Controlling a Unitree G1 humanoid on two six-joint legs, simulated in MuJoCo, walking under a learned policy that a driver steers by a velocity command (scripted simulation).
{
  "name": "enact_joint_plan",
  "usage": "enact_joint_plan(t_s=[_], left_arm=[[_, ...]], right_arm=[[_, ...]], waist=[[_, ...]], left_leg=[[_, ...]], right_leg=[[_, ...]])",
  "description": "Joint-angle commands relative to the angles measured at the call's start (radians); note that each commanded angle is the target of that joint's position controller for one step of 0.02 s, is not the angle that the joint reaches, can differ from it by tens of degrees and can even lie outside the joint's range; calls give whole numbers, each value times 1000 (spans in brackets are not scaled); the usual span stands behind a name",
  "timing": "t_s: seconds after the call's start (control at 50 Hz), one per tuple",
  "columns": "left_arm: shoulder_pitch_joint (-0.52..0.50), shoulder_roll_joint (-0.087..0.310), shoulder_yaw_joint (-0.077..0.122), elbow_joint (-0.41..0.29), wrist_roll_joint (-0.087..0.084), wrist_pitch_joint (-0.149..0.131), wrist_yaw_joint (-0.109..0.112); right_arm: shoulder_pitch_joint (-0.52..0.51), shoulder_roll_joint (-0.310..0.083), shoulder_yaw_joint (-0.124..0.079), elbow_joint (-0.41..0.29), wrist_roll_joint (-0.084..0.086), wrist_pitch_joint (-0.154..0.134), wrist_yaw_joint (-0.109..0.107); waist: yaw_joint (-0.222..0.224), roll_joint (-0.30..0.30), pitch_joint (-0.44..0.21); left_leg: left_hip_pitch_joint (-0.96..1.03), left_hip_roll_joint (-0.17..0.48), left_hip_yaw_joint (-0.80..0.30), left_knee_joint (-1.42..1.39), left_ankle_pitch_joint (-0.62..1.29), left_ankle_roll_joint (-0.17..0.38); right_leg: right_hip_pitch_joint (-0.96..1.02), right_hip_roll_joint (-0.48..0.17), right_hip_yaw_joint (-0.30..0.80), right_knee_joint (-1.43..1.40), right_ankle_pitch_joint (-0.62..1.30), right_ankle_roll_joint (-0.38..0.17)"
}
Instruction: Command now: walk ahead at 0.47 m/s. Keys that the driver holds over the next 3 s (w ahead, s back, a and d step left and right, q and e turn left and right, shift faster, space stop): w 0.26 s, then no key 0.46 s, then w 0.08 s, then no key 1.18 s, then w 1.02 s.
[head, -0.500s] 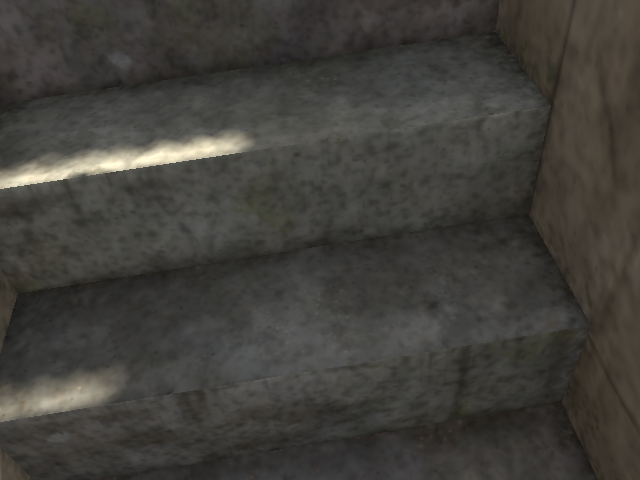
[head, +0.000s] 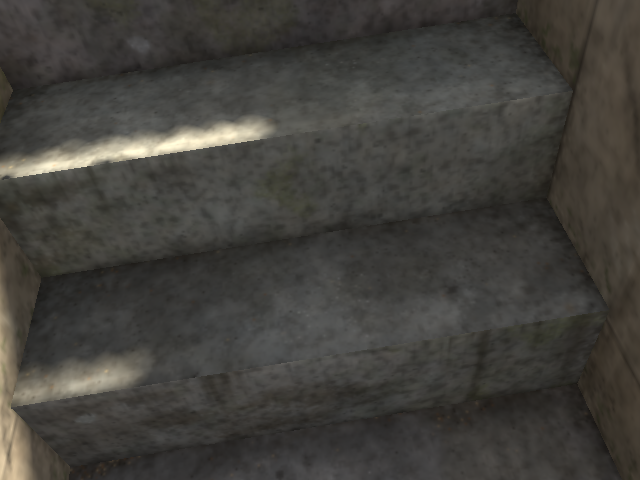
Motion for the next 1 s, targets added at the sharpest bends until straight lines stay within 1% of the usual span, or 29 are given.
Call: enact_joint_plan(t_s=[0.02,0.08,0.1,0.12,0.14,0.2,0.24,0.28,0.34,0.36,0.38,0.4,0.42,0.44,0.48,0.54,0.6,0.62,0.64,0.66,0.7,0.72,0.74,0.78,0.8,0.86,0.92,0.98,1.0], left_arm=[[428,27,13,138,25,8,-15],[257,0,-31,59,78,40,-34],[118,6,-52,-7,102,103,-25],[73,-55,-89,-71,102,125,-18],[215,-4,-90,-44,149,135,-24],[236,33,-85,-62,166,132,-25],[174,57,-77,-48,122,111,-35],[140,100,-58,-43,64,81,-53],[126,223,-15,-30,89,70,-63],[2,189,-20,-152,-81,51,106],[-6,146,-45,-184,-132,43,166],[-55,80,-79,-213,-108,35,177],[55,170,10,-31,44,95,17],[-63,97,-6,-91,25,131,-17],[-58,19,-20,-76,81,101,-10],[38,34,-40,-48,39,68,47],[103,119,-28,-32,45,89,44],[95,-5,-67,-123,-44,153,166],[-67,78,-67,-105,45,141,92],[-130,59,-56,-189,87,148,87],[-107,43,-100,-194,78,158,106],[-56,69,-88,-198,52,140,124],[-18,93,-72,-184,29,127,125],[121,121,-59,-137,84,118,91],[121,146,-61,-138,114,108,70],[7,30,-103,-140,57,15,111],[-92,129,-52,-170,1,-7,139],[-183,148,-59,-212,47,34,121],[-171,101,-60,-199,-18,13,91]], right_arm=[[-598,-48,5,-318,5,-40,-10],[-345,-101,-8,-269,-32,40,-12],[-137,31,22,-224,-49,96,-6],[-77,-54,19,-173,-39,80,-9],[-138,-64,22,-210,-23,51,-32],[-138,-62,42,-190,12,33,-63],[-113,-30,63,-181,45,48,-74],[-134,-39,69,-176,10,61,-48],[-154,-14,65,-145,0,57,-37],[-127,7,37,-119,-84,-34,-142],[-56,-14,42,-58,-77,-50,-176],[48,-31,31,-9,-93,-41,-211],[233,-127,16,-58,-68,-7,-64],[225,-106,15,-4,-78,7,24],[55,-15,47,27,26,-41,69],[-334,50,74,-61,23,-114,-1],[-485,-57,60,-166,35,-164,-34],[-305,41,42,45,-100,-163,-208],[-203,-67,65,-86,22,-140,-115],[-155,-24,65,-56,29,-108,-54],[-47,23,88,-76,-11,-8,-20],[-79,2,92,-55,6,3,-29],[-41,-27,76,-55,-25,17,-32],[-130,-6,57,-29,-90,54,-60],[-122,-9,45,-23,-75,52,-68],[-232,-97,11,-75,-47,2,-126],[-383,-78,29,-177,-53,3,-133],[-166,3,57,-111,-74,21,-126],[-52,-79,-3,-74,-58,-6,-113]], waist=[[245,-91,107],[55,-25,-4],[-68,-43,32],[-69,12,-48],[-55,6,-136],[-34,0,-141],[-66,-1,-105],[-80,-36,-87],[-75,-190,-178],[-73,-36,-135],[-81,66,-176],[-123,180,-161],[-202,131,-255],[-165,59,-114],[-28,-128,-19],[115,-21,-35],[182,-139,-15],[244,-154,206],[48,-25,-136],[32,37,-135],[-62,-63,-237],[-6,-120,-242],[11,-177,-256],[118,-147,-131],[82,-126,-154],[40,38,-186],[-4,139,-172],[-44,-85,-145],[-48,-131,-198]], left_leg=[[-662,108,-54,-380,121,-10],[-339,218,-245,-282,200,102],[-162,278,-422,-303,147,190],[132,216,-365,-286,132,181],[138,252,-490,-234,75,199],[208,214,-517,-145,-4,175],[259,198,-501,-55,-28,107],[74,137,-395,103,-39,46],[-42,-19,-132,181,236,-20],[108,15,-144,-27,166,10],[208,60,-313,-248,231,36],[350,174,-567,-411,254,109],[156,256,-886,-438,218,232],[195,247,-855,-366,285,287],[168,286,-785,-330,320,275],[-200,197,-547,-432,55,138],[-526,129,-276,-323,246,26],[-417,147,-284,-297,456,50],[-198,112,-264,-97,494,56],[-43,171,-328,-144,451,113],[147,130,-294,-57,725,63],[124,132,-289,34,770,44],[-131,74,-276,97,559,-15],[-544,20,-288,731,153,-146],[-640,25,-360,922,206,-173],[-711,165,-499,722,282,-224],[-354,182,-257,298,134,-214],[95,103,-194,62,485,-125],[198,14,-158,37,333,-55]], right_leg=[[493,7,-186,-284,74,51],[457,-127,-153,-979,209,64],[234,-63,-112,-1309,-285,47],[114,-55,-124,-1203,-22,6],[271,-120,-125,-1284,191,4],[358,-113,-194,-1607,282,-12],[350,-147,-214,-1840,345,-40],[509,-198,-213,-1836,724,-148],[775,-332,-193,-1652,1596,-252],[831,-200,-263,-1434,1505,-16],[724,-118,-274,-1254,1291,43],[459,51,-238,-893,484,65],[307,136,17,-189,104,-34],[-40,199,196,126,32,-68],[-190,78,155,223,-18,-36],[36,-10,4,147,-94,77],[413,-61,-108,-324,35,174],[427,59,-331,-618,-15,201],[267,-64,-115,-888,-277,221],[246,-30,-219,-939,-275,228],[154,9,-151,-995,-203,86],[278,18,-188,-1139,13,52],[555,-45,-56,-1119,329,-32],[689,-248,304,-1187,521,-223],[736,-247,292,-1202,613,-219],[708,-234,297,-1137,367,-43],[365,-134,112,-1235,231,12],[220,-198,74,-1318,215,29],[308,-137,-32,-1249,335,33]])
